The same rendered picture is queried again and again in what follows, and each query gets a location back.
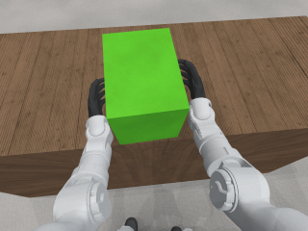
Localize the robot left upper arm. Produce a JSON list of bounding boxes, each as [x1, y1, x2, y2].
[[33, 181, 112, 231]]

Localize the left robot hand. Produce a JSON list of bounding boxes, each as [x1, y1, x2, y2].
[[88, 78, 106, 118]]

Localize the robot right forearm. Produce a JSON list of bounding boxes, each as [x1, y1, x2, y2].
[[188, 97, 270, 194]]

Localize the carton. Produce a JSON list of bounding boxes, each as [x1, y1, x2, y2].
[[102, 28, 190, 145]]

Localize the pedestal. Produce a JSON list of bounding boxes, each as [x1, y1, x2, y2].
[[0, 15, 308, 198]]

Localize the robot right upper arm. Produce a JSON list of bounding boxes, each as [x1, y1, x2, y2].
[[209, 167, 308, 231]]

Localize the left robot foot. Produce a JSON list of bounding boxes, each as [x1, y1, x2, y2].
[[124, 218, 138, 231]]

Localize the robot left forearm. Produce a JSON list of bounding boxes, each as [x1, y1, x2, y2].
[[53, 115, 114, 222]]

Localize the right robot hand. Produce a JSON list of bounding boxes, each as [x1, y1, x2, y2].
[[177, 59, 206, 100]]

